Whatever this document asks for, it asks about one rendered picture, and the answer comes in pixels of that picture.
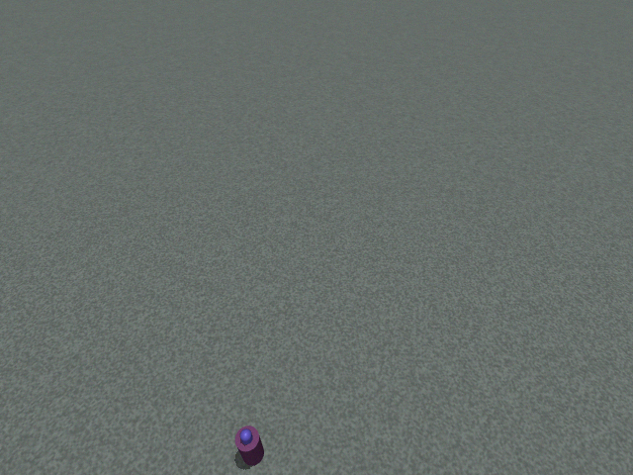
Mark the bottle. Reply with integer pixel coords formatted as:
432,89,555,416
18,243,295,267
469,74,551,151
235,426,264,466

